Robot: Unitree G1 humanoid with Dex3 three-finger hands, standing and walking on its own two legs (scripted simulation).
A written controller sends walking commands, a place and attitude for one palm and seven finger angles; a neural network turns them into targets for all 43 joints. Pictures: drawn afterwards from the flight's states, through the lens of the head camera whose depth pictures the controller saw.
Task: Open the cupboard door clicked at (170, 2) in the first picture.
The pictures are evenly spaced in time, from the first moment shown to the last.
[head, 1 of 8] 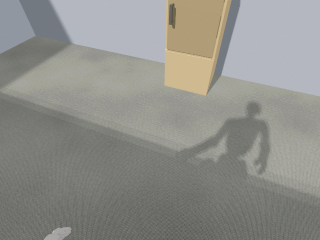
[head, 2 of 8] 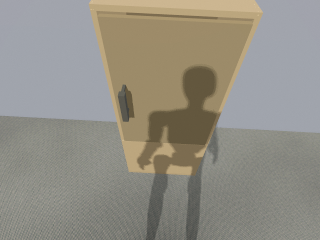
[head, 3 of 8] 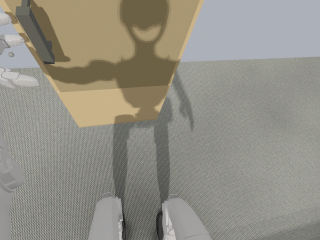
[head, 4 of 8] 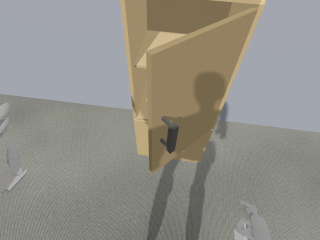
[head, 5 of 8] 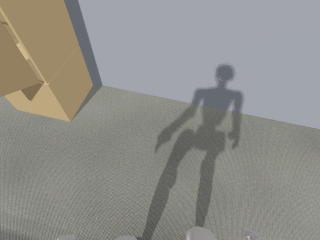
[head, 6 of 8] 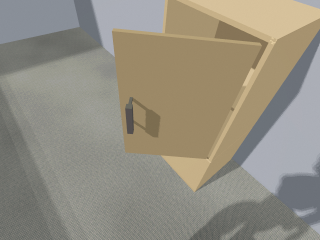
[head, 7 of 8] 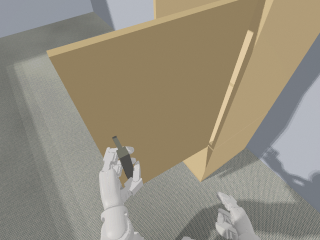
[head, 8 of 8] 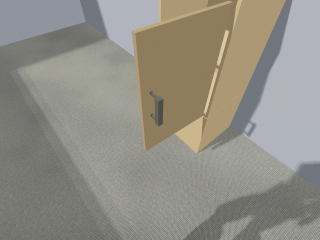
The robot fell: no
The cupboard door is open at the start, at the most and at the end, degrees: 0 86 86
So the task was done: yes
